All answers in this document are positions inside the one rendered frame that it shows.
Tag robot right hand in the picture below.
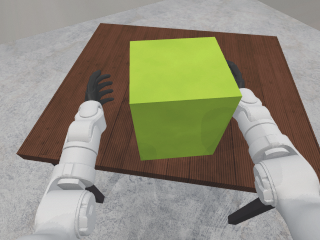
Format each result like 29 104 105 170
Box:
226 60 245 89

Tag robot right upper arm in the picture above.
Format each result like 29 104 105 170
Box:
253 155 320 240

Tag left robot forearm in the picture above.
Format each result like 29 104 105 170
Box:
34 100 107 231

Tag carton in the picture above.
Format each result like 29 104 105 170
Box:
129 37 242 161

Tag robot left hand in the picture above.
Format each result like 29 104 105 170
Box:
84 69 114 106

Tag table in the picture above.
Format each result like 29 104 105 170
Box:
16 23 320 225

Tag robot left upper arm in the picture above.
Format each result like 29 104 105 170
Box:
15 190 97 240

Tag right robot forearm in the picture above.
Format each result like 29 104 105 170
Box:
232 88 320 196

